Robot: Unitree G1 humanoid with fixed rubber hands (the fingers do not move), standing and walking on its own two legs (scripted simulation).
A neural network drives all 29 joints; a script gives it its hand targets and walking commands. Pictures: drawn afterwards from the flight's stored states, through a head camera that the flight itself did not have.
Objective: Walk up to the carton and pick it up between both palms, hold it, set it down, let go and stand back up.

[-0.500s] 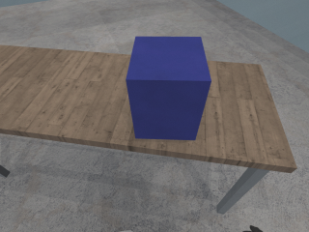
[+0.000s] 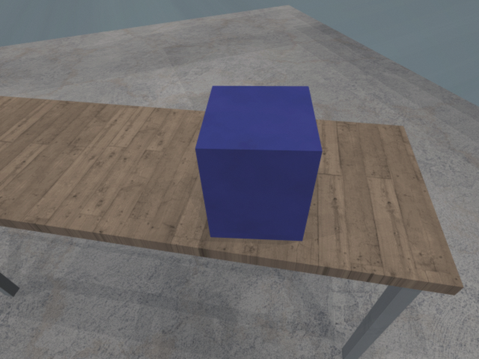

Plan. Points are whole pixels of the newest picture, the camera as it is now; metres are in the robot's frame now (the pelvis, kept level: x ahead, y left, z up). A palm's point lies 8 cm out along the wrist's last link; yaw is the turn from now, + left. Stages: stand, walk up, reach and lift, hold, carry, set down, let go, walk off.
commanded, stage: walk up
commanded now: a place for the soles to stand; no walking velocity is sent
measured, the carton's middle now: (257, 164) +0.50 -0.04 +0.06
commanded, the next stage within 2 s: none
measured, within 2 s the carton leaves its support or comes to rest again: neither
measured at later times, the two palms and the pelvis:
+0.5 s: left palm out of the picture +0.16 +0.27 -0.09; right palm out of the picture +0.14 -0.24 -0.10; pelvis +0.05 +0.02 +0.00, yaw -6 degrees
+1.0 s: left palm (83, 355) +0.19 +0.29 -0.10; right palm out of the picture +0.10 -0.23 -0.11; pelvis +0.05 +0.05 -0.01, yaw -12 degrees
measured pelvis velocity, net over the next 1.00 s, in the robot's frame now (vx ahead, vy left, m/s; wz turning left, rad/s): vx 0.05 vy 0.05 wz -0.21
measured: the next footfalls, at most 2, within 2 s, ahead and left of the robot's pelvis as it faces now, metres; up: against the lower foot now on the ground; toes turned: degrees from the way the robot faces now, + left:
none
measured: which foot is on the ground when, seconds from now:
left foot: down 0.00-1.00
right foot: down 0.00-1.00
